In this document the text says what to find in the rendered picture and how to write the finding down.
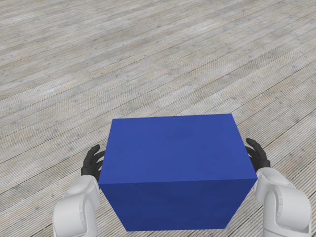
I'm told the robot right hand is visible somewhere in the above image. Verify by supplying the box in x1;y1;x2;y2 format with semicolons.
245;138;271;172

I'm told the robot right forearm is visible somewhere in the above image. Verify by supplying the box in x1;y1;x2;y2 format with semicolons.
253;167;312;237

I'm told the robot left forearm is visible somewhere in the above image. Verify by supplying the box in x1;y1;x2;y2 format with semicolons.
52;175;101;237

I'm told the carton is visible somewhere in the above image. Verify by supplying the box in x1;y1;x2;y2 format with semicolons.
98;114;258;232

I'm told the robot left hand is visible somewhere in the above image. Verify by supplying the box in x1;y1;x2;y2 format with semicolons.
81;144;105;189

